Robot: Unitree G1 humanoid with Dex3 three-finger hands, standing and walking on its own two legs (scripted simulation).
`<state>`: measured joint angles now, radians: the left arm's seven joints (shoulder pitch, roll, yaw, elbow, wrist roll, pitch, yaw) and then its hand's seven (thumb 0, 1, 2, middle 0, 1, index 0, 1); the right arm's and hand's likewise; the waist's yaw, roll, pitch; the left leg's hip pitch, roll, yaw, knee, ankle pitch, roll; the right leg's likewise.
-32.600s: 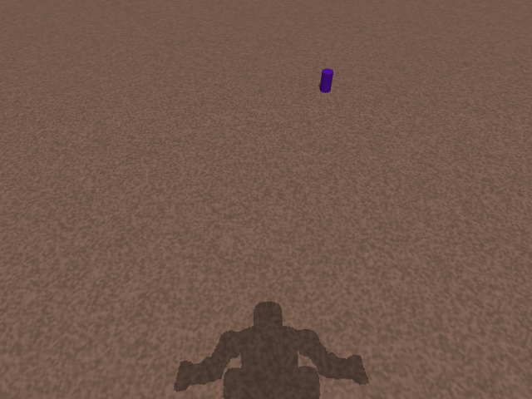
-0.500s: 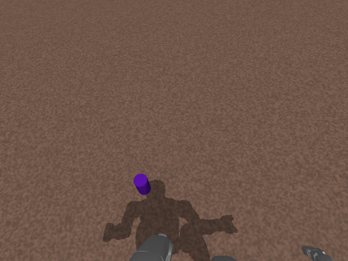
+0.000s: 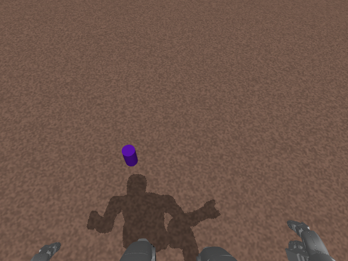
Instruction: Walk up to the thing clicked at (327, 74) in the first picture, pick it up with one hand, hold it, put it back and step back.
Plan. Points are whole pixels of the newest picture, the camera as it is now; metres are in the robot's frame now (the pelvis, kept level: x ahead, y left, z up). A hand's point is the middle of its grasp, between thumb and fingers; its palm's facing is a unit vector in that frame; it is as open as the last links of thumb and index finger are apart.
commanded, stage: step back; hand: left
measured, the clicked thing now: (130, 155) +0.68 +0.26 -0.69
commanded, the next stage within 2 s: stand in 1.90 s
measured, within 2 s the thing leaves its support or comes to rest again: neither
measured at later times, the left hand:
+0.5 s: hand out of the picture -0.05 +0.26 -0.14, palm faces +0.07 -0.92 -0.39, open 7.4 cm
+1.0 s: hand out of the picture -0.28 +0.23 -0.13, palm faces +0.10 -0.89 -0.44, open 7.4 cm
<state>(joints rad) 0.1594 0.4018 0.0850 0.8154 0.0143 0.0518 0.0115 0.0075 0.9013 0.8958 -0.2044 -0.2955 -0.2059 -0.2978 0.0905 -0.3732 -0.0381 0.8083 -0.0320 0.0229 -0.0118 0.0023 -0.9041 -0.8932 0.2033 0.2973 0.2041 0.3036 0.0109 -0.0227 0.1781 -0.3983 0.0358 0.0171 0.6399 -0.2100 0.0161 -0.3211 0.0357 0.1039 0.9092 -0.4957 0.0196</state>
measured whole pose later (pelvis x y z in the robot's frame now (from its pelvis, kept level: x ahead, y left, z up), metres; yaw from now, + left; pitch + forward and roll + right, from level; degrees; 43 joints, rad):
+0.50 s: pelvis -0.17 -0.02 +0.00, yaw +4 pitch -3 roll +0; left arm 0.11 0.40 0.08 0.81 0.01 0.08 0.03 0.01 0.90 0.90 -0.20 -0.30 -0.21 -0.30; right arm 0.19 -0.36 -0.04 0.89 -0.04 0.04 -0.01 0.01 -0.91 -0.89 0.20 0.30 0.20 0.30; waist 0.00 -0.05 0.18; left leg -0.31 -0.03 -0.02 0.64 -0.29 0.03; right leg -0.50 0.08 0.13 1.14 -0.53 -0.02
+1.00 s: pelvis -0.32 -0.06 +0.00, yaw +5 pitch -2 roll +1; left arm 0.22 0.38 0.08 0.88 0.05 0.01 0.00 0.01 0.90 0.90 -0.21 -0.30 -0.21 -0.30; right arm 0.24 -0.42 -0.06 0.94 -0.03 0.05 0.00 0.00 -0.91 -0.89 0.20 0.30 0.20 0.30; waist 0.04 0.02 0.09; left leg -0.34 -0.04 -0.06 0.84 -0.50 -0.02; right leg -0.31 -0.05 -0.03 0.68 -0.33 -0.02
